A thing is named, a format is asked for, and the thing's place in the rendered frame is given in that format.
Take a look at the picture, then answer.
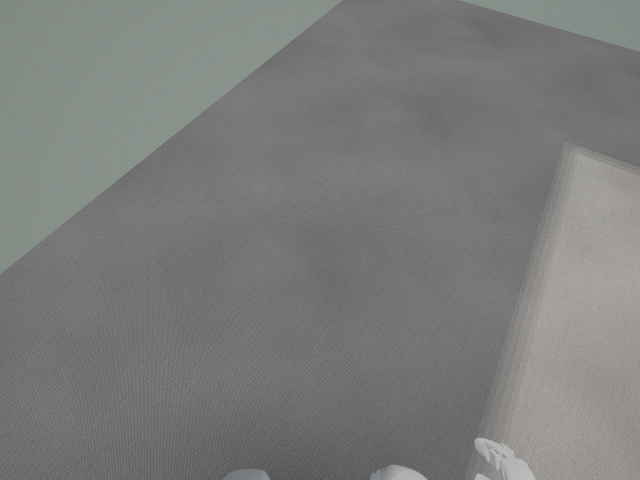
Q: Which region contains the right robot hand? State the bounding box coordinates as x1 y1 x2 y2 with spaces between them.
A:
475 438 536 480

